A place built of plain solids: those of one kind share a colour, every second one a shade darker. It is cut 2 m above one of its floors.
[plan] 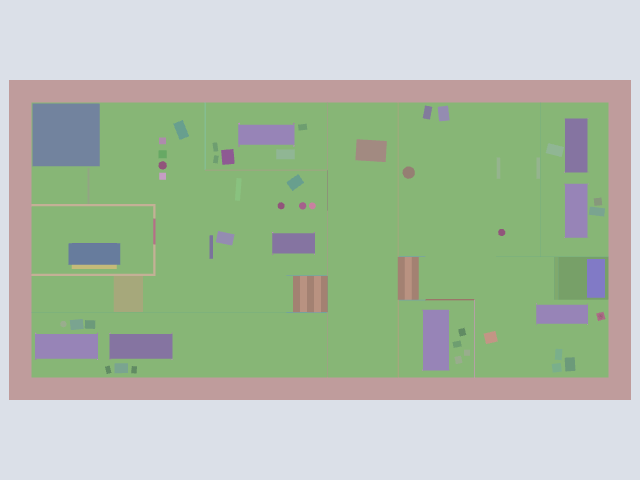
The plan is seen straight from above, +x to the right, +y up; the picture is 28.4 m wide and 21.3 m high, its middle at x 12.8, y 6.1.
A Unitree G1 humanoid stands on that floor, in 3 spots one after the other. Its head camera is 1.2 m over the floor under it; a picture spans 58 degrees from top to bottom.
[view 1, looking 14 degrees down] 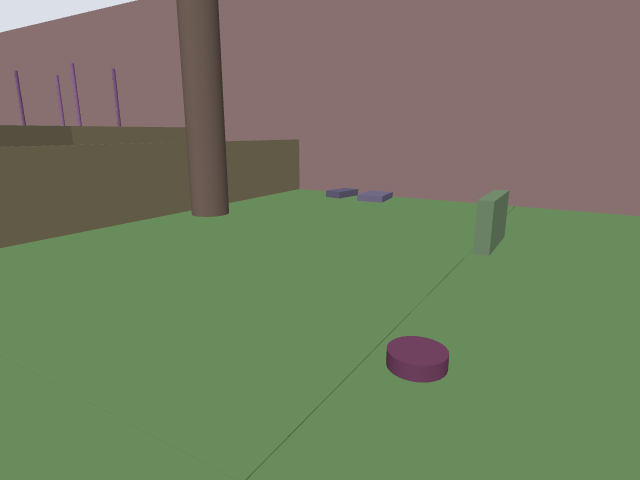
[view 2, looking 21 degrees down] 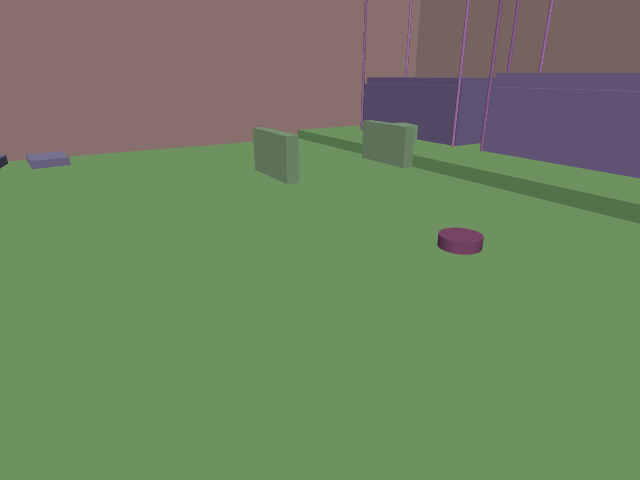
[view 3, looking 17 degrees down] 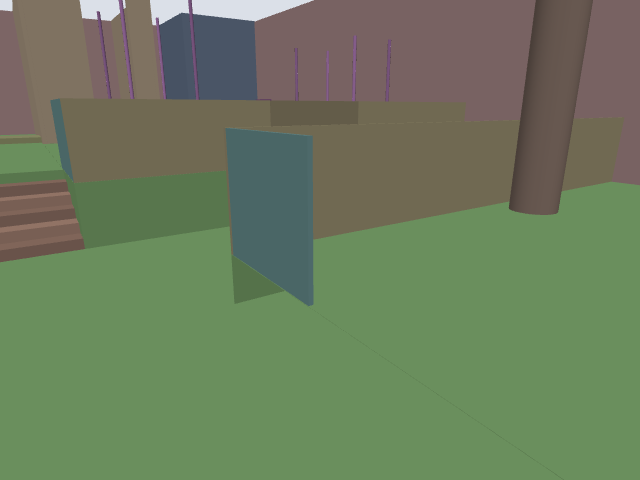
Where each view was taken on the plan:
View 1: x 21.49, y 4.40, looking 121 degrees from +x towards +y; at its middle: floor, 4.96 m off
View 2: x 18.43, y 4.40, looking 59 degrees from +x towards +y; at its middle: floor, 3.35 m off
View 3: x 19.58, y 4.02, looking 146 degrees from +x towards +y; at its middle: floor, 4.10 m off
